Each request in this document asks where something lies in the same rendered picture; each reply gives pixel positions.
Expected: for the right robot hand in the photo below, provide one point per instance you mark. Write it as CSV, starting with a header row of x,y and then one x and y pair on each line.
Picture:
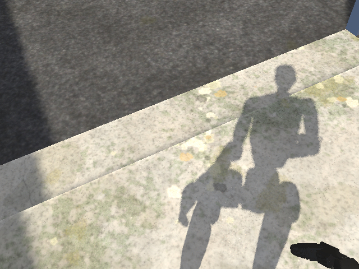
x,y
324,254

